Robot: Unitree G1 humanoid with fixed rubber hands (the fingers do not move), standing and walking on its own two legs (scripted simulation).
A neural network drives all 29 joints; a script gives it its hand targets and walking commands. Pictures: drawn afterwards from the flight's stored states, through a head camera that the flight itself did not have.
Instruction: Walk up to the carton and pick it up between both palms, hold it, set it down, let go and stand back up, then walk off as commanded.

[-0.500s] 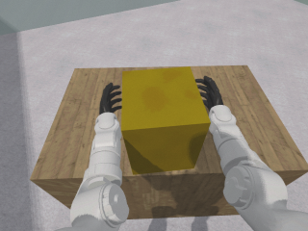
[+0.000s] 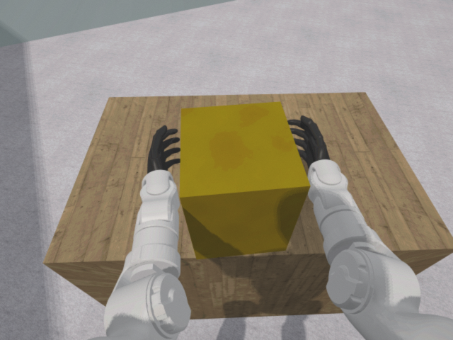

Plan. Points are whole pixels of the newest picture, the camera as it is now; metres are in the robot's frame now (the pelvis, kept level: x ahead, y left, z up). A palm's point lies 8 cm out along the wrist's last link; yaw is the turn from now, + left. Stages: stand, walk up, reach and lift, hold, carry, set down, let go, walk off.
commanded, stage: set down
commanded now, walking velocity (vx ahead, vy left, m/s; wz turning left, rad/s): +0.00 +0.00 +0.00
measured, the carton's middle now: (236, 184) +0.42 +0.04 +0.01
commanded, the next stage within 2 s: none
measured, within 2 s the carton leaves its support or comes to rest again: neither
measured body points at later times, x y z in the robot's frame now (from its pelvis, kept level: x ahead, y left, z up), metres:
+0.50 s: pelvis +0.00 +0.00 +0.00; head +0.03 +0.01 +0.45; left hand +0.40 +0.19 +0.08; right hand +0.44 -0.10 +0.09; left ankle -0.03 +0.13 -0.74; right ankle +0.01 -0.15 -0.74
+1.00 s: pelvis +0.00 +0.00 +0.00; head +0.03 +0.01 +0.45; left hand +0.40 +0.18 +0.06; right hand +0.44 -0.11 +0.07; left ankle -0.03 +0.13 -0.74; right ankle +0.01 -0.15 -0.74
